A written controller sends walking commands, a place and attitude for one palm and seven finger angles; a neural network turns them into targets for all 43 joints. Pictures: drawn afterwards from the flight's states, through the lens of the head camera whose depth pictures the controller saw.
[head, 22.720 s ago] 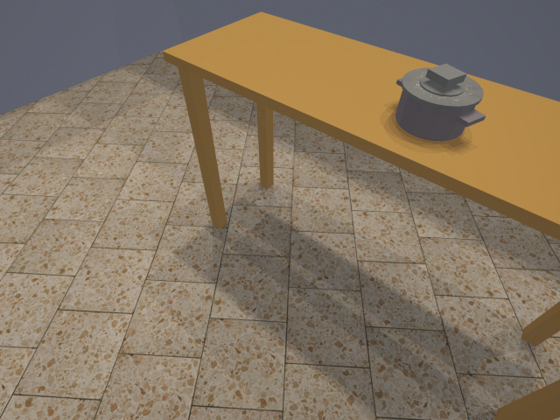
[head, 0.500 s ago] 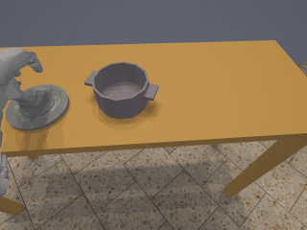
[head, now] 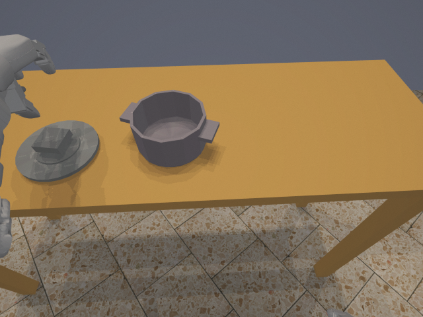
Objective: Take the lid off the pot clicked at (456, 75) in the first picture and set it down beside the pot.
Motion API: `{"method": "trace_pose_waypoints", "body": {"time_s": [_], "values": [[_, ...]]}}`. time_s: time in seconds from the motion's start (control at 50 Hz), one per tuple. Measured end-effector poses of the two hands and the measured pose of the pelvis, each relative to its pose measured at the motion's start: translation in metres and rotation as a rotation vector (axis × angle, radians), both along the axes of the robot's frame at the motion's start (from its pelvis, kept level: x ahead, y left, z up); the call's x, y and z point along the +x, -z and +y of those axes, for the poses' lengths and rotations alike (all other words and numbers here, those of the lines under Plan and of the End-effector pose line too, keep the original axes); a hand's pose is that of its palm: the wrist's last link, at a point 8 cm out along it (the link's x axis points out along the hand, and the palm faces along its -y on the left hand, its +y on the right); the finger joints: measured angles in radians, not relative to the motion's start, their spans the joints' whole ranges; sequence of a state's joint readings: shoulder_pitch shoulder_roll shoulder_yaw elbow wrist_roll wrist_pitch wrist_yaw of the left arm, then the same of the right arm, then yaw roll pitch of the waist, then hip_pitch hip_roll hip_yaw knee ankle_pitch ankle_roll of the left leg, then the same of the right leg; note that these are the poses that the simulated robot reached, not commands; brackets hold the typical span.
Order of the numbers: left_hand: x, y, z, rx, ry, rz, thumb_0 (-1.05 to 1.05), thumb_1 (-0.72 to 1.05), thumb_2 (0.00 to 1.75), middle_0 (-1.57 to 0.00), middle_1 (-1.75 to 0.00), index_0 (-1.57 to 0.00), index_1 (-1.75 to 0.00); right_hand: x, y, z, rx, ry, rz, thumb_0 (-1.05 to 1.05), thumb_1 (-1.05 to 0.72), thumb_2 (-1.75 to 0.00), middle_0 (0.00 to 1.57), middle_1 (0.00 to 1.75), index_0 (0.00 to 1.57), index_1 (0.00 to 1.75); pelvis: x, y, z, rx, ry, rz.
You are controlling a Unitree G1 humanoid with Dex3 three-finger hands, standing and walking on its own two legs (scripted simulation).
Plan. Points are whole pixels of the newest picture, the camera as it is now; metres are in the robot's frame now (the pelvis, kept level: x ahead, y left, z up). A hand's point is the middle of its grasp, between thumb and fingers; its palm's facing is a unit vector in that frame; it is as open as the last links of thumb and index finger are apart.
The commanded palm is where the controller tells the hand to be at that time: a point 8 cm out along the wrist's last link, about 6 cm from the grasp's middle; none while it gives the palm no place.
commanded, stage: raise the empty hand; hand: left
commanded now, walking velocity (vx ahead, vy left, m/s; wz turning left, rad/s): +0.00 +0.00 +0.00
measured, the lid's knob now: (52, 140) +0.45 +0.32 +0.08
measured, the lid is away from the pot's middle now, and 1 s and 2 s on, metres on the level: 0.24 0.24 0.24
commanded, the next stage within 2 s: draw the hand back to the body in 0.08 s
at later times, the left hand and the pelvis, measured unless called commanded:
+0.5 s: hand (18, 106) +0.41 +0.31 +0.20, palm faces -0.23 -0.07 -0.97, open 11.1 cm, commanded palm +0.38 +0.31 +0.27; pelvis -0.01 -0.01 +0.00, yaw +0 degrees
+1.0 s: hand (18, 88) +0.37 +0.25 +0.26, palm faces +0.46 -0.87 -0.20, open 10.8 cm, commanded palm +0.31 +0.29 +0.27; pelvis +0.00 -0.02 +0.01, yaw -1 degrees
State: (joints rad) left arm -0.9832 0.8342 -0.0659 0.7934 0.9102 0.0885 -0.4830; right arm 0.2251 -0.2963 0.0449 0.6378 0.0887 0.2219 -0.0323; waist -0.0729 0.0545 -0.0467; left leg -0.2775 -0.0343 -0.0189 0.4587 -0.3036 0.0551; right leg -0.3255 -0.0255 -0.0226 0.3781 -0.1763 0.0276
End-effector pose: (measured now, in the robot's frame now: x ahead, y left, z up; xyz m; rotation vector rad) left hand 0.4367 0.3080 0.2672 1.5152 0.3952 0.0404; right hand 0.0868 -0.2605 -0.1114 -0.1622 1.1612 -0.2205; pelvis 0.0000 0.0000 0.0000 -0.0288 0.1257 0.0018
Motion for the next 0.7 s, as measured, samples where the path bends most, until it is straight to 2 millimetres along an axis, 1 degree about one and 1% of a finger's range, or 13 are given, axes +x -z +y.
{"method": "trace_pose_waypoints", "body": {"time_s": [0.08, 0.24, 0.36, 0.5, 0.58, 0.68, 0.7], "values": [[-0.001, -0.005, -0.004, 0.006, -0.015, 0.001, 0.0, -0.11, 0.85, -0.46, -0.67, -0.46, -0.68, -0.005, 0.002, -0.002, 0.012, 0.008, 0.002, 0.01, -0.9, -0.9, 0.2, 0.3, 0.2, 0.3, 0.0, 0.0, -0.003, 0.002, 0.006, -0.006], [-0.006, -0.003, -0.005, 0.003, -0.039, 0.022, 0.0, -0.11, 0.85, -0.46, -0.67, -0.46, -0.68, -0.011, 0.001, -0.011, 0.001, 0.02, 0.006, 0.01, -0.9, -0.9, 0.2, 0.3, 0.2, 0.3, -0.004, -0.001, -0.009, 0.006, 0.011, -0.014], [-0.015, 0.001, -0.006, 0.002, -0.023, 0.008, 0.0, -0.11, 0.85, -0.46, -0.67, -0.46, -0.68, -0.009, -0.002, -0.018, -0.011, 0.019, -0.011, 0.01, -0.9, -0.9, 0.2, 0.3, 0.2, 0.3, -0.005, -0.001, -0.011, 0.007, 0.013, -0.022], [-0.033, 0.007, -0.005, -0.001, -0.02, 0.01, 0.0, -0.11, 0.85, -0.46, -0.67, -0.46, -0.68, 0.006, -0.005, -0.018, -0.012, -0.011, -0.053, 0.01, -0.9, -0.9, 0.2, 0.3, 0.2, 0.3, -0.009, -0.001, -0.012, 0.008, 0.006, -0.038], [-0.043, 0.008, -0.006, 0.002, -0.008, -0.005, 0.0, -0.11, 0.85, -0.46, -0.67, -0.46, -0.68, 0.019, -0.008, -0.013, -0.008, -0.039, -0.088, 0.01, -0.9, -0.9, 0.2, 0.3, 0.19, 0.3, -0.01, -0.001, -0.012, 0.009, 0.001, -0.045], [-0.056, 0.01, -0.002, 0.001, -0.014, -0.006, 0.0, -0.11, 0.85, -0.46, -0.67, -0.46, -0.68, 0.035, -0.011, -0.004, 0.009, -0.068, -0.136, 0.01, -0.9, -0.9, 0.2, 0.3, 0.2, 0.3, -0.011, -0.001, -0.012, 0.01, -0.001, -0.053], [-0.059, 0.009, -0.003, -0.149, 0.012, -0.077, 0.0, -0.11, 0.85, -0.46, -0.67, -0.46, -0.68, 0.038, -0.012, -0.002, 0.012, -0.074, -0.156, 0.01, -0.9, -0.9, 0.2, 0.3, 0.2, 0.3, -0.012, -0.001, -0.012, 0.01, -0.002, -0.062]]}}
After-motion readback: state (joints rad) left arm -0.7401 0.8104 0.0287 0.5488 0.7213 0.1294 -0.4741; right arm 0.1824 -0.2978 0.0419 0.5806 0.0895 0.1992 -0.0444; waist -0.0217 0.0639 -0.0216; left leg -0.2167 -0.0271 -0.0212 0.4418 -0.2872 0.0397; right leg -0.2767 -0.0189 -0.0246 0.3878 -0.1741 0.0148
